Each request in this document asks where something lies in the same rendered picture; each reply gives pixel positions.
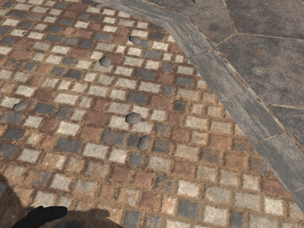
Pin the left robot hand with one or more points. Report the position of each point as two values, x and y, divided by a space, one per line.
40 215

